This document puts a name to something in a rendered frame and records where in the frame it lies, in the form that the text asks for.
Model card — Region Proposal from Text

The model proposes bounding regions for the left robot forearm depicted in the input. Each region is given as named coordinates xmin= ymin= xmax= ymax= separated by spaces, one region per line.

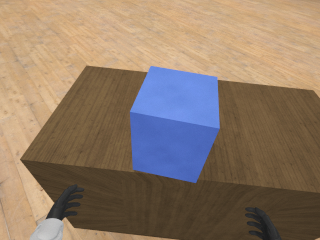
xmin=29 ymin=218 xmax=64 ymax=240

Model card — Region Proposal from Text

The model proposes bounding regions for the carton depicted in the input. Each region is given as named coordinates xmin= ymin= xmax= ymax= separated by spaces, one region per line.
xmin=130 ymin=66 xmax=220 ymax=183

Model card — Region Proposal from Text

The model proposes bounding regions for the pedestal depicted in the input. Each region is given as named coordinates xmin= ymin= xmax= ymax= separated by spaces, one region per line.
xmin=20 ymin=65 xmax=320 ymax=240

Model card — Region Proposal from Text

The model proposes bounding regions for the left robot hand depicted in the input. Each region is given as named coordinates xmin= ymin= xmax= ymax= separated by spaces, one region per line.
xmin=46 ymin=184 xmax=85 ymax=221

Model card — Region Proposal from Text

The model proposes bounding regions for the right robot hand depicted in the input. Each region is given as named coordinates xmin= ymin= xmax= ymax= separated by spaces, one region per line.
xmin=245 ymin=207 xmax=282 ymax=240

